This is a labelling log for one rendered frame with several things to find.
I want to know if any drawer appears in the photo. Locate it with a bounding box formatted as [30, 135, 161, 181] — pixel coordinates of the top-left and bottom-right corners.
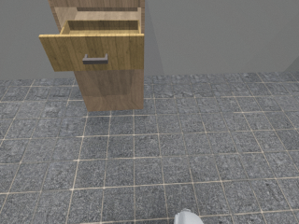
[38, 20, 145, 72]

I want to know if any cabinet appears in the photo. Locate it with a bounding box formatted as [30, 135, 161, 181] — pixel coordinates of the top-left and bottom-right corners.
[48, 0, 145, 112]

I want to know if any right robot thigh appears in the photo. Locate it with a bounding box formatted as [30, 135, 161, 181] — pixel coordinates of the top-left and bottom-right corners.
[174, 211, 204, 224]

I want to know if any handle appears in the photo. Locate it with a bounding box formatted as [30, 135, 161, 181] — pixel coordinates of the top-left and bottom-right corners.
[82, 53, 108, 64]

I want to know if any right robot shin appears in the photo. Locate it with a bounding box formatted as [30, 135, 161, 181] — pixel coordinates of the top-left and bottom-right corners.
[181, 208, 191, 212]

